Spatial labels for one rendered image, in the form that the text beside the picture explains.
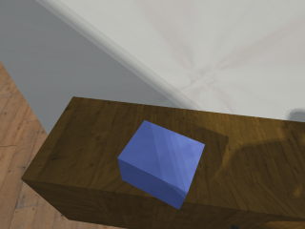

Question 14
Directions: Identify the carton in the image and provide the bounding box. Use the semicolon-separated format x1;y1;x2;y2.
117;120;205;210

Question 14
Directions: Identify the pedestal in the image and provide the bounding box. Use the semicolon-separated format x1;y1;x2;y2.
21;96;305;229

